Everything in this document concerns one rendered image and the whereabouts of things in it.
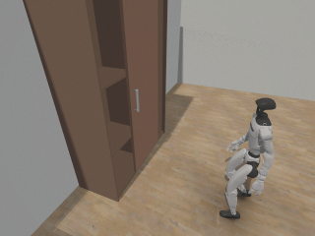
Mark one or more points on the handle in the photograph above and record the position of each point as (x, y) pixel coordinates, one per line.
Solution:
(137, 99)

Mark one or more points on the left robot hand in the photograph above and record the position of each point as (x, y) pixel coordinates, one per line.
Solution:
(259, 187)

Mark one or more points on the robot right forearm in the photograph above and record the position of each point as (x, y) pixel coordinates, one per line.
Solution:
(244, 138)

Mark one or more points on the right robot foot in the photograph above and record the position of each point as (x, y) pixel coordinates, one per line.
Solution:
(239, 193)

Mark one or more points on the robot left forearm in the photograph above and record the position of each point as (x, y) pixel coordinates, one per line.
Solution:
(265, 167)

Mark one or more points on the robot left upper arm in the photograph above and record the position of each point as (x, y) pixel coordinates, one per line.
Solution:
(266, 137)

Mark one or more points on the robot head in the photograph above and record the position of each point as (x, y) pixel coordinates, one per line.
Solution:
(263, 104)

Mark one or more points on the right robot hand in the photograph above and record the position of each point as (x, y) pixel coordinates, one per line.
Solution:
(235, 145)

